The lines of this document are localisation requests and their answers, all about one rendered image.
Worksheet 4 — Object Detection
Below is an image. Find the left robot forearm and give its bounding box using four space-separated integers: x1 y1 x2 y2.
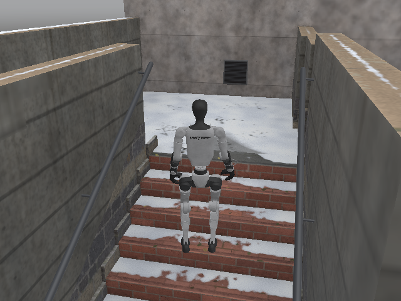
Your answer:
170 152 180 175

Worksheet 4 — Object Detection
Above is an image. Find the robot right upper arm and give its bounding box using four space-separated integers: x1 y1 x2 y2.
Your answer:
213 126 229 160

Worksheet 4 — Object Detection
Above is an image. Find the robot left upper arm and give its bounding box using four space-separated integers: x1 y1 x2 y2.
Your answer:
173 127 187 161

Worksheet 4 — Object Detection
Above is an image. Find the right robot forearm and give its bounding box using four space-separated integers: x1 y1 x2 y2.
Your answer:
222 151 234 172

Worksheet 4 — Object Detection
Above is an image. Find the right robot hand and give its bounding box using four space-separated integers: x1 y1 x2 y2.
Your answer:
221 169 235 181

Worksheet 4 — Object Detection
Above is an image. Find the left robot foot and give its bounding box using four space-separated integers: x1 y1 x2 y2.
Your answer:
181 237 190 253

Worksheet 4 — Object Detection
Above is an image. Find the robot head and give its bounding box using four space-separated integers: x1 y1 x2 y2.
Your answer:
189 99 210 130

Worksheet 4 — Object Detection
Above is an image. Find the left robot hand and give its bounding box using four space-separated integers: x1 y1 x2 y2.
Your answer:
170 172 182 184

